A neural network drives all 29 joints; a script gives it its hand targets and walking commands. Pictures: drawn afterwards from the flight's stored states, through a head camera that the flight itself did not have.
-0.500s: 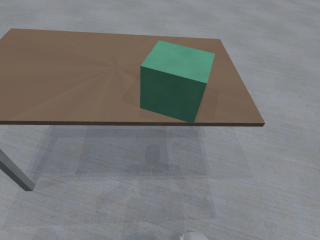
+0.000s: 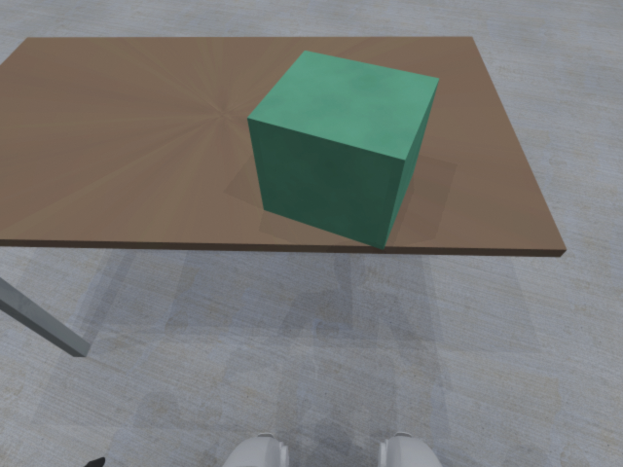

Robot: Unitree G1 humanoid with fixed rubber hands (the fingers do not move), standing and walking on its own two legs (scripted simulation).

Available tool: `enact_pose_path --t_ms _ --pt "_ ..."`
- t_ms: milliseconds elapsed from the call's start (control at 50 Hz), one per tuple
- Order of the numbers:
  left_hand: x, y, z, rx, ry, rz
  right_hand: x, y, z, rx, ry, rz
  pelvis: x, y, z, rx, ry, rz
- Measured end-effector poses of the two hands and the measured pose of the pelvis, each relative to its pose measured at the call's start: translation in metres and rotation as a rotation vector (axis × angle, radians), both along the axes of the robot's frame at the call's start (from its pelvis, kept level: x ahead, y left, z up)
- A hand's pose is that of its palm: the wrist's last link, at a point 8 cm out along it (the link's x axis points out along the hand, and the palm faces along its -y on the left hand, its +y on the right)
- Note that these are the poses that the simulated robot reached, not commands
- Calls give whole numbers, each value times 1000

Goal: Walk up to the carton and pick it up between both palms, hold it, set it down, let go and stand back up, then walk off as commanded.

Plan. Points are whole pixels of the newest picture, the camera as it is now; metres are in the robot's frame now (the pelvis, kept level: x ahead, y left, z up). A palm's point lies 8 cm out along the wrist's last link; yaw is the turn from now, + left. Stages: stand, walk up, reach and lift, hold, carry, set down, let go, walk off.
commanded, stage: walk up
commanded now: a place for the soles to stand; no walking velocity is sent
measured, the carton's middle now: (343, 149) +0.56 -0.03 +0.07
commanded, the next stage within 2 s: none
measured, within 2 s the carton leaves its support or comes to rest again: neither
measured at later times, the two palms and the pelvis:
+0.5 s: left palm out of the picture +0.05 +0.36 -0.09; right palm out of the picture +0.10 -0.27 -0.10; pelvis -0.03 +0.04 +0.01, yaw +0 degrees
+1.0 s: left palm out of the picture +0.01 +0.31 -0.08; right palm out of the picture +0.03 -0.28 -0.08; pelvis -0.04 +0.02 +0.05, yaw -2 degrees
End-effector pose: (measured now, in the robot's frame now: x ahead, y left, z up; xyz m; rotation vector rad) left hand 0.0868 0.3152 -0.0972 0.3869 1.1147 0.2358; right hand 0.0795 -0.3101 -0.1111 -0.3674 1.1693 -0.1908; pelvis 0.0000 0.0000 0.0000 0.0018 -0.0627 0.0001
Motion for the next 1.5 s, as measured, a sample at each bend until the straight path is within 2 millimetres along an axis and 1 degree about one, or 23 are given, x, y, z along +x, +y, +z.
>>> enact_pose_path --t_ms 40,80,140,200,280,340,400,440,480,560,640,720,800,860,920,980,1040,1180,1280,1340,1420,1500 --pt "0 5 -3 2 14 24 4 6 3 1 0 12 0 4 1 10 4 2" --pt "0 8 -3 10 30 27 7 9 6 4 -1 14 0 6 3 -15 16 11" --pt "0 11 0 17 41 26 15 12 10 8 -18 4 1 5 7 -14 28 8" --pt "-2 10 3 30 23 31 25 11 9 13 -44 10 -1 3 6 -16 35 4" --pt "-17 11 9 45 20 2 40 12 9 20 -90 0 -8 6 6 -17 15 -5" --pt "-31 20 11 61 35 5 51 16 12 21 -131 11 -12 14 6 -4 8 -7" --pt "-39 33 8 60 41 15 52 23 13 17 -163 12 -18 26 2 -4 9 -3" --pt "-42 41 5 47 49 21 44 31 14 14 -165 7 -23 33 3 22 -5 -11" --pt "-41 45 3 32 47 28 30 39 15 11 -147 13 -27 38 5 9 -3 -10" --pt "-41 48 2 8 37 20 -2 49 18 15 -78 -5 -35 38 10 -10 1 -17" --pt "-51 43 1 -21 60 8 -26 53 23 23 -41 -38 -40 36 17 -33 -1 -19" --pt "-61 32 2 -60 93 22 -46 52 29 32 -5 -62 -43 35 27 -28 1 -24" --pt "-75 19 6 -83 119 37 -57 47 31 39 32 -79 -43 30 34 -29 1 -27" --pt "-84 11 9 -92 156 47 -58 43 33 46 39 -87 -42 26 39 -19 3 -29" --pt "-86 3 14 -98 172 51 -57 38 35 53 39 -91 -42 23 43 -14 8 -30" --pt "-81 -2 18 -96 172 48 -53 35 36 58 38 -95 -41 21 46 -10 10 -29" --pt "-70 -5 22 -94 162 42 -48 35 36 68 35 -95 -40 20 49 -5 15 -30" --pt "-35 -9 34 -88 108 21 -39 37 37 86 50 -93 -30 18 55 1 32 -34" --pt "-7 -11 38 -88 66 -3 -32 40 39 92 43 -98 -24 16 57 5 32 -41" --pt "6 -12 40 -91 48 -15 -28 40 41 92 30 -103 -21 17 58 5 24 -44" --pt "17 -15 43 -91 33 -36 -23 39 45 88 10 -113 -19 18 60 3 16 -50" --pt "22 -17 43 -99 27 -47 -21 39 48 86 0 -114 -19 18 61 5 14 -56"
